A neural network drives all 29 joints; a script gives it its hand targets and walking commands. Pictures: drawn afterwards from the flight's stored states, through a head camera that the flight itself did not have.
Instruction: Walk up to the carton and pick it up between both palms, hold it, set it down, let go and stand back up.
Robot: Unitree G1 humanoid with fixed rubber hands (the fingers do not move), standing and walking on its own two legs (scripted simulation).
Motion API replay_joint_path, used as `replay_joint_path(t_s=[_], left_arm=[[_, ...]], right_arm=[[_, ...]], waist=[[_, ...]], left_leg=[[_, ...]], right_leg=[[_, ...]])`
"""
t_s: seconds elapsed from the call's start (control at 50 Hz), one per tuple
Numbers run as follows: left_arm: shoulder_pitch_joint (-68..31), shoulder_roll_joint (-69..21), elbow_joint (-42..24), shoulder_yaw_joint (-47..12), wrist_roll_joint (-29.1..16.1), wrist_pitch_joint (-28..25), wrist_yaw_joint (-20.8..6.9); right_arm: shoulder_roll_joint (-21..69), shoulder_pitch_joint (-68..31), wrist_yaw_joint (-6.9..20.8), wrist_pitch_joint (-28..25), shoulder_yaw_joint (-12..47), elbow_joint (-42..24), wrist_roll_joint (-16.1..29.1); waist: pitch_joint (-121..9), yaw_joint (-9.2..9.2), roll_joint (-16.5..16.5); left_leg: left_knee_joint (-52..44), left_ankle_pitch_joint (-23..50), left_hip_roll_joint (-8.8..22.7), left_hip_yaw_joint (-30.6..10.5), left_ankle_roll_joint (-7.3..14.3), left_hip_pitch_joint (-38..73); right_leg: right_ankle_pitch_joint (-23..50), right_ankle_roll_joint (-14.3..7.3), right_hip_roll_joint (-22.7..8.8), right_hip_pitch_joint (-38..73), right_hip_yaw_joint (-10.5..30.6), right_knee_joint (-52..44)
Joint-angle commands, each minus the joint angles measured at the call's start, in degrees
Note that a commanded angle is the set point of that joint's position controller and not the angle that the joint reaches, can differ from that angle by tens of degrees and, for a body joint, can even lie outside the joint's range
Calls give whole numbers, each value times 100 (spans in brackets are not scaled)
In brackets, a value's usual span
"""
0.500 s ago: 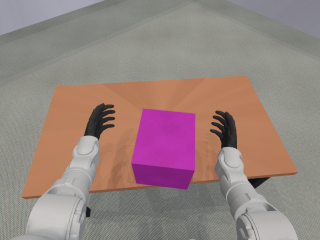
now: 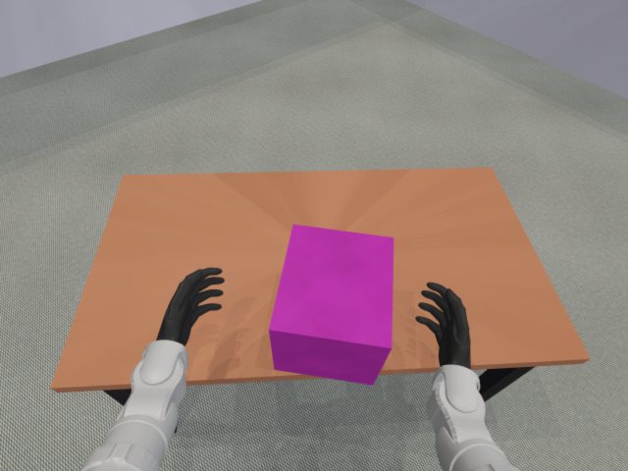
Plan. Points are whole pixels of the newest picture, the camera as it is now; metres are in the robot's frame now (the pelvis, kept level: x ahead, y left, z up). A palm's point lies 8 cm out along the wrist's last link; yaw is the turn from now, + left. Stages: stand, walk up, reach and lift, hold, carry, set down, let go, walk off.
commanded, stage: set down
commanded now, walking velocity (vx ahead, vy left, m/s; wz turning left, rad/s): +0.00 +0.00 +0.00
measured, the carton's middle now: (333, 304) +0.39 -0.04 -0.13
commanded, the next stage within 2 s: let go in 1.46 s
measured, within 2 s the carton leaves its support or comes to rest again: neither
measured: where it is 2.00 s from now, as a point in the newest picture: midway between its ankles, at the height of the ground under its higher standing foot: outside the picture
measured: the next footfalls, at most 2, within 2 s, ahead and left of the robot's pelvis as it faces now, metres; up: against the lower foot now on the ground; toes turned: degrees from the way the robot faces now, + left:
none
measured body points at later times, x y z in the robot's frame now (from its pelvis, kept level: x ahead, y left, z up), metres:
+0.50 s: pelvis +0.01 +0.00 +0.00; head +0.02 +0.02 +0.45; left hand +0.24 +0.20 -0.04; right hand +0.22 -0.19 -0.05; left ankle -0.01 +0.11 -0.73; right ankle +0.03 -0.13 -0.73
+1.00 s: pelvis +0.03 +0.00 +0.01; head +0.01 +0.01 +0.46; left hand +0.23 +0.21 -0.04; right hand +0.20 -0.21 -0.06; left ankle -0.01 +0.11 -0.73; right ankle +0.03 -0.13 -0.73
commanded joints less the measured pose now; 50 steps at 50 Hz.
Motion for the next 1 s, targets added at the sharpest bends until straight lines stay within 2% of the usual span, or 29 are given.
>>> replay_joint_path(t_s=[0.0, 0.02, 0.04, 0.06, 0.12, 0.14, 0.22, 0.26, 0.28, 0.3, 0.36, 0.42, 0.48, 0.52, 0.54, 0.56, 0.58, 0.6, 0.66, 0.68, 0.7, 0.78, 0.82, 0.84, 0.88, 0.9, 0.92, 0.94, 0.98], left_arm=[[-1024, 596, -1067, 5, -89, -271, 44], [-833, 587, -1008, 0, -98, -288, 35], [-293, 502, -1262, -47, -99, -342, 16], [-479, 650, -1353, 19, -113, -420, 1], [-171, 585, -1210, -157, -129, -501, 23], [249, 524, -1300, -195, -125, -496, -9], [415, 663, -1572, -216, -175, -553, -33], [818, 661, -1593, -137, -135, -543, -60], [628, 729, -1539, -135, -153, -523, -67], [587, 747, -1745, -141, -154, -561, -20], [965, 726, -1957, -190, -142, -532, 29], [1112, 691, -1782, -196, -56, -290, 52], [1246, 726, -1948, -296, -152, -70, 66], [1415, 711, -2089, -302, -91, 38, 120], [1406, 727, -2032, -268, -79, 101, 115], [1545, 708, -2063, -285, -103, 142, 98], [1507, 730, -2140, -269, -92, 167, 95], [1572, 757, -2081, -274, -85, 215, 82], [1697, 773, -2108, -195, -4, 437, 63], [1672, 873, -2312, -136, -21, 435, 82], [1688, 795, -2180, -149, 65, 538, 116], [1823, 720, -2140, -224, 65, 859, 55], [2004, 675, -2534, -286, 31, 821, 105], [2057, 679, -2508, -214, 106, 828, 126], [2273, 712, -2503, -170, 147, 790, 118], [2396, 671, -2353, -93, 273, 861, 99], [2438, 636, -2225, -79, 354, 1006, 65], [2288, 622, -2063, -100, 366, 1182, 15], [2240, 666, -2310, -78, 333, 1392, 26]], right_arm=[[-446, -1033, 88, -312, -240, -871, -169], [-411, -888, 110, -325, -204, -860, -177], [-354, -359, 125, -400, -144, -864, -108], [-350, -500, 138, -460, -65, -1015, -68], [-278, -223, 213, -444, -131, -870, -96], [-267, 138, 232, -473, -54, -892, -75], [-322, 294, 263, -573, -169, -957, -87], [-193, 662, 281, -576, -40, -1039, -63], [-207, 472, 301, -540, -72, -1100, -140], [-228, 445, 329, -557, -131, -1241, -150], [-300, 738, 383, -536, -206, -1415, -228], [-277, 914, 436, -323, -193, -1147, -252], [-325, 1028, 474, -152, -260, -1326, -300], [-368, 1167, 498, -71, -294, -1356, -322], [-357, 1133, 516, -8, -244, -1381, -332], [-370, 1254, 519, 39, -211, -1457, -345], [-397, 1272, 531, 80, -243, -1472, -341], [-404, 1312, 538, 146, -205, -1459, -369], [-466, 1413, 548, 322, -199, -1548, -434], [-402, 1457, 550, 325, -209, -1739, -449], [-448, 1435, 594, 411, -183, -1535, -443], [-539, 1635, 602, 669, -157, -1562, -459], [-607, 1764, 642, 612, -215, -1871, -443], [-674, 1739, 682, 614, -142, -1839, -458], [-679, 1939, 712, 577, -102, -1924, -407], [-706, 2072, 718, 619, -49, -1762, -403], [-716, 2111, 715, 704, -20, -1558, -433], [-733, 2023, 701, 821, 31, -1506, -471], [-828, 1997, 691, 954, -60, -1768, -562]], waist=[[-1745, -43, 285], [-1627, -49, 226], [-1581, -55, 203], [-1714, 72, 260], [-1266, -23, 385], [-1153, -7, 311], [-939, -21, 301], [-764, 102, 200], [-684, 105, 149], [-777, 179, 260], [-774, 120, 263], [-321, 148, 348], [-243, 119, 301], [-106, 118, 387], [-48, 178, 361], [-97, 138, 263], [-176, 152, 322], [-116, 135, 209], [109, 188, 182], [74, 236, 211], [171, 254, 310], [334, 124, 178], [141, 139, 137], [86, 241, 177], [37, 219, 52], [185, 256, 115], [380, 223, 189], [521, 186, 116], [560, 242, 93]], left_leg=[[-488, 1755, -244, -7, -367, 668], [-535, 1711, -242, -4, -354, 650], [-522, 2096, -222, -41, -377, 863], [-478, 2225, -267, 13, -387, 812], [-559, 1645, -247, -37, -352, 675], [-585, 1769, -242, -34, -335, 790], [-662, 1713, -234, -39, -348, 790], [-668, 1695, -274, 31, -274, 814], [-717, 1440, -284, 49, -245, 648], [-747, 1368, -258, 56, -256, 609], [-741, 1676, -238, 51, -312, 797], [-952, 1282, -245, 65, -290, 726], [-1115, 1156, -191, 60, -272, 790], [-1132, 1342, -197, 92, -315, 901], [-1168, 1330, -212, 122, -297, 905], [-1171, 1482, -221, 139, -285, 1016], [-1175, 1596, -219, 144, -312, 1044], [-1223, 1609, -212, 142, -290, 1097], [-1338, 1532, -224, 227, -249, 1152], [-1312, 1496, -234, 273, -232, 1085], [-1375, 1522, -202, 247, -257, 1155], [-1447, 1542, -192, 261, -229, 1371], [-1392, 2015, -149, 252, -289, 1505], [-1365, 2259, -164, 259, -310, 1558], [-1310, 2529, -190, 262, -305, 1627], [-1335, 2593, -210, 275, -318, 1638], [-1376, 2521, -232, 310, -307, 1657], [-1479, 2169, -231, 313, -271, 1603], [-1593, 1937, -199, 361, -237, 1612]], right_leg=[[1053, -224, 266, 1112, -3, -281], [1082, -213, 254, 1217, 15, -302], [1434, -219, 287, 1381, 3, -296], [1411, -219, 259, 1413, 62, -330], [854, -286, 222, 1243, 106, -348], [999, -277, 222, 1393, 104, -387], [841, -307, 229, 1453, 96, -420], [844, -315, 205, 1573, 169, -472], [625, -304, 185, 1557, 199, -477], [548, -319, 175, 1524, 195, -436], [813, -323, 187, 1718, 183, -433], [421, -364, 176, 1802, 236, -549], [296, -381, 180, 1886, 208, -622], [456, -403, 199, 1991, 195, -654], [395, -400, 186, 2046, 212, -690], [581, -385, 173, 2136, 234, -737], [649, -378, 177, 2148, 229, -751], [693, -373, 176, 2203, 243, -789], [599, -364, 160, 2194, 254, -909], [580, -358, 123, 2230, 295, -894], [559, -401, 149, 2195, 272, -898], [578, -370, 127, 2105, 278, -1065], [925, -360, 197, 2185, 211, -1019], [1073, -379, 192, 2254, 222, -1019], [1375, -350, 208, 2383, 207, -1011], [1493, -352, 203, 2433, 220, -1033], [1440, -348, 172, 2368, 271, -1123], [1113, -351, 149, 2285, 279, -1224], [943, -337, 167, 2208, 229, -1242]])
